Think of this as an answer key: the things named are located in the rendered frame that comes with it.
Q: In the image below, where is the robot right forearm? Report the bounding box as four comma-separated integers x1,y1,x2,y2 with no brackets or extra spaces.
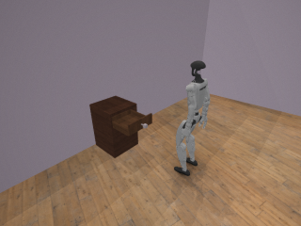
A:
201,100,211,117

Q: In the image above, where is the right robot shin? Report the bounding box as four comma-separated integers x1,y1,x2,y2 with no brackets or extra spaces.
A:
185,135,196,161

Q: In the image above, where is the robot left upper arm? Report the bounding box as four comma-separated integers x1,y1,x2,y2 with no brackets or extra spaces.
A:
185,83,197,110

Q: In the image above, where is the left robot foot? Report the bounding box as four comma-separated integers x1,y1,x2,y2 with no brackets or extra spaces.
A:
174,167,190,176

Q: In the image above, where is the robot left forearm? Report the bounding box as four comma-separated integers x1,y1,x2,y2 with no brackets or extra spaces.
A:
185,105,196,130

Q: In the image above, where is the left robot hand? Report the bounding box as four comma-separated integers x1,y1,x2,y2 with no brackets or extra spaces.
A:
181,128,191,143

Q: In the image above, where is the drawer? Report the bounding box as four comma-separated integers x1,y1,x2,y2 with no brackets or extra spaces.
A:
112,109,152,137

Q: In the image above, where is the right robot hand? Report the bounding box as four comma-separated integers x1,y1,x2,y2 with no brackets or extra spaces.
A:
198,115,208,129

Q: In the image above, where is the robot right upper arm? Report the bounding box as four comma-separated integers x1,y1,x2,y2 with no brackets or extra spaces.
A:
202,78,211,102

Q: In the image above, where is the handle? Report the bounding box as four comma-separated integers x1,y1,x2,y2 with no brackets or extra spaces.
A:
141,123,148,129

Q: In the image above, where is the cabinet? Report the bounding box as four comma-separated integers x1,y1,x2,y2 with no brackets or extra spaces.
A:
89,96,138,158

